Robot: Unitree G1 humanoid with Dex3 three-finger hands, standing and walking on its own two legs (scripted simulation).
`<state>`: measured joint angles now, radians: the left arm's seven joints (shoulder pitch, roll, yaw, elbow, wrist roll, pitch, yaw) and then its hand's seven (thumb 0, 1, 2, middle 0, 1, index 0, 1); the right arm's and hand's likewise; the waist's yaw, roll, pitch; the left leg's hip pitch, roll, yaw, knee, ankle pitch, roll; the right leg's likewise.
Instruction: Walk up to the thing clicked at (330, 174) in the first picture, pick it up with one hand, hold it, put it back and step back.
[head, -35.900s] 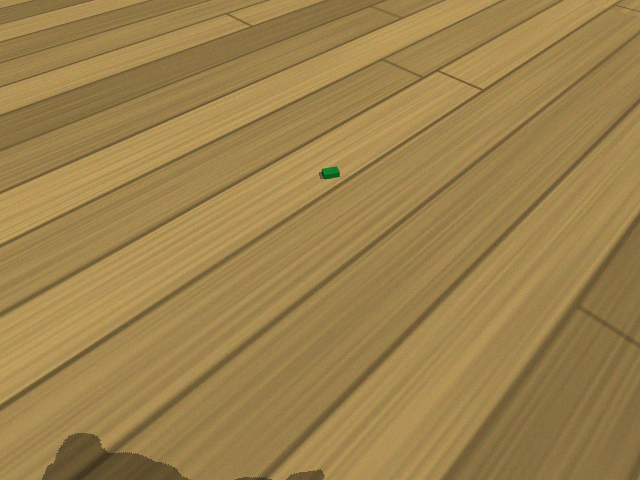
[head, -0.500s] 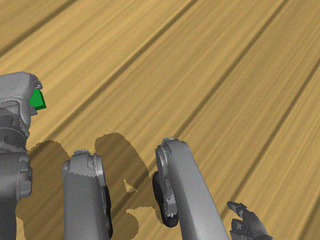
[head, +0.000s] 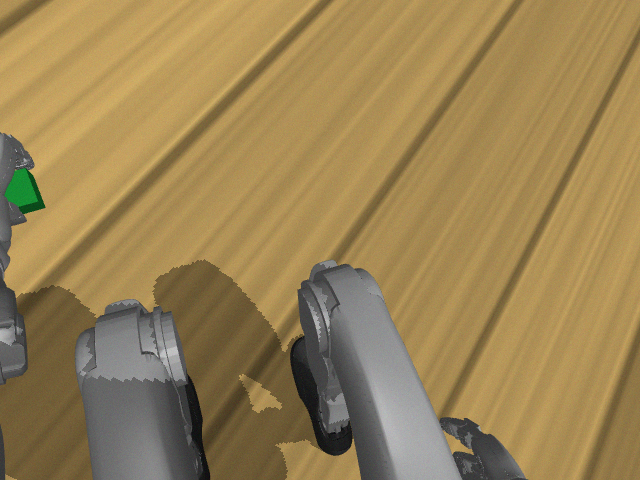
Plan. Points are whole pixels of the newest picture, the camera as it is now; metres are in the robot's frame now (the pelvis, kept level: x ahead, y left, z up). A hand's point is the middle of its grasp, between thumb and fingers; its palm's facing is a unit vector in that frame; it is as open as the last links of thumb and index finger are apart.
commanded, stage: crouch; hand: left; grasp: from above
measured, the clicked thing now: (1, 197) +0.48 +0.31 -0.20
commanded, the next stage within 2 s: lower in 0.02 s
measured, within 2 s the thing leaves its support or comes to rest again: rests again in 1.78 s
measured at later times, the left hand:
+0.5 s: hand (17, 207) +0.47 +0.30 -0.22, palm faces -0.45 -0.12 -0.89, open 7.6 cm
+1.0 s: hand (41, 211) +0.48 +0.29 -0.26, palm faces -0.44 -0.15 -0.89, open 7.6 cm
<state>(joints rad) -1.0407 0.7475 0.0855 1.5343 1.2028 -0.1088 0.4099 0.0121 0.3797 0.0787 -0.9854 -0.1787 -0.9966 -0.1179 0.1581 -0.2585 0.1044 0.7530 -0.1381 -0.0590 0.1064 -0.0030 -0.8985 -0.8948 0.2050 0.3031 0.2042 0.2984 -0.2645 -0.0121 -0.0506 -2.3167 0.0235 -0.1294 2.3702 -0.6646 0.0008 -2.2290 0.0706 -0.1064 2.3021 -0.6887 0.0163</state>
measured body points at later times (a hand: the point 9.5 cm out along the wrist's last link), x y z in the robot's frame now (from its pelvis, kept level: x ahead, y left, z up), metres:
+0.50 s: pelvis +0.01 +0.00 -0.02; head +0.26 +0.09 +0.34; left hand +0.49 +0.31 -0.17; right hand +0.05 -0.27 -0.11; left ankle +0.08 +0.13 -0.31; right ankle +0.10 -0.11 -0.31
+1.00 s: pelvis +0.01 +0.00 -0.03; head +0.28 +0.09 +0.31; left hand +0.49 +0.29 -0.21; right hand +0.04 -0.26 -0.11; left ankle +0.08 +0.13 -0.31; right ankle +0.10 -0.11 -0.31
